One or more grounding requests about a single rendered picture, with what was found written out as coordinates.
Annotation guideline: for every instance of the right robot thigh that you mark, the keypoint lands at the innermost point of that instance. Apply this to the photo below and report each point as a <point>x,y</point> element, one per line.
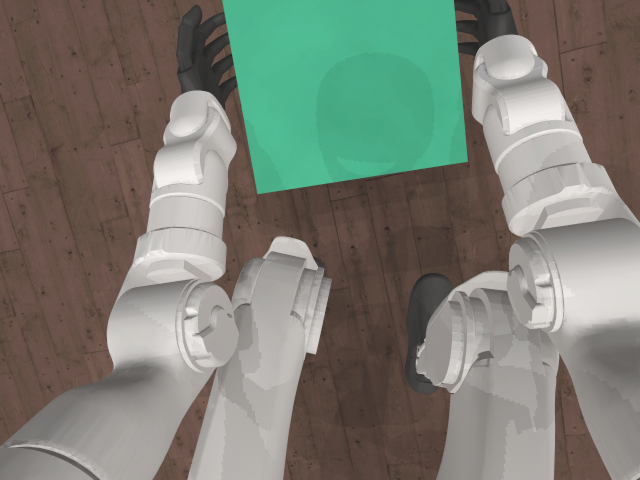
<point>502,413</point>

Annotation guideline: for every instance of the robot right upper arm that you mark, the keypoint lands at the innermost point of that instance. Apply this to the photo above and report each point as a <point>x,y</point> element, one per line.
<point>580,283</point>

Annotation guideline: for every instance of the left robot hand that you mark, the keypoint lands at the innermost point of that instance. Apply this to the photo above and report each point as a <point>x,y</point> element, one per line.
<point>195,60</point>

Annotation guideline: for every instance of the robot left shin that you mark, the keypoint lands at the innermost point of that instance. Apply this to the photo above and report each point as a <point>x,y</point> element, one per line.
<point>248,277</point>

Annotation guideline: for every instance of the robot left forearm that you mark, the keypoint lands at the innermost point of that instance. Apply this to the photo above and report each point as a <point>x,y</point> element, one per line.
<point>187,206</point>

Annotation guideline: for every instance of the robot right forearm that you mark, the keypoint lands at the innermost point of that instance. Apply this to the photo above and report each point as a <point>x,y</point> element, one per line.
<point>536,148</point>

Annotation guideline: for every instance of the right robot hand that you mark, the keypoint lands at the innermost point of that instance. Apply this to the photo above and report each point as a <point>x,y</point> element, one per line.
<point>494,19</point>

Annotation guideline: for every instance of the robot left upper arm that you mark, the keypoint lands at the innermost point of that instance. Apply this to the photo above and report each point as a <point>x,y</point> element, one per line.
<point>165,341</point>

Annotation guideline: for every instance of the carton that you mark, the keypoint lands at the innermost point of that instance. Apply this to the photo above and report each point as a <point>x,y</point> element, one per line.
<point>336,90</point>

